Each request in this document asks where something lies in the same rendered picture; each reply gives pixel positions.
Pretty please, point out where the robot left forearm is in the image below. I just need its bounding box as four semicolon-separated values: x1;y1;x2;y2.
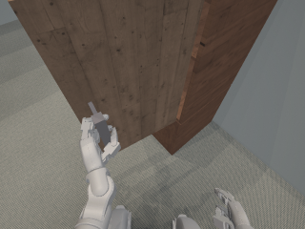
74;167;117;229

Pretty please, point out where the left robot hand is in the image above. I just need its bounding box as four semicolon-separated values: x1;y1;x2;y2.
79;114;121;173

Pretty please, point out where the right robot shin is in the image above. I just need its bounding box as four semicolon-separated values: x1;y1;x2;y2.
178;214;187;218

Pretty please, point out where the handle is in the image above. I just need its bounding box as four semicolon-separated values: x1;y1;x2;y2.
88;102;112;147

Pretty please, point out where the cupboard door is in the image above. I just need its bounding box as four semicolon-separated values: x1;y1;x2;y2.
8;0;205;153

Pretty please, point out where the right robot hand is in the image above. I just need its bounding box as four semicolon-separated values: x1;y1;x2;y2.
213;188;251;229

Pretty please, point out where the right robot thigh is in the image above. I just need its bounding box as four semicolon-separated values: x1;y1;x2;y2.
171;217;201;229

